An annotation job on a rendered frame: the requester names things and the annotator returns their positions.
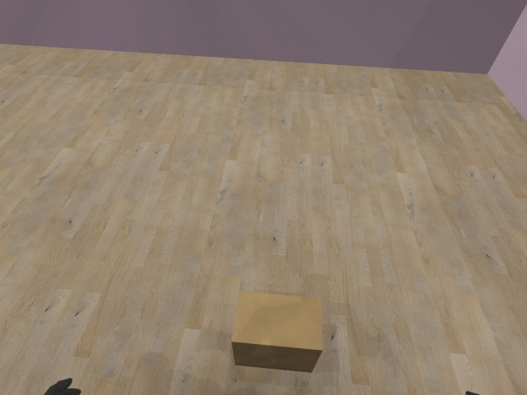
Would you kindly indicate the left robot hand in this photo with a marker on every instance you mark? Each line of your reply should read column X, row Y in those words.
column 61, row 388

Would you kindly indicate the carton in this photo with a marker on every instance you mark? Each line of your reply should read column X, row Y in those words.
column 277, row 331

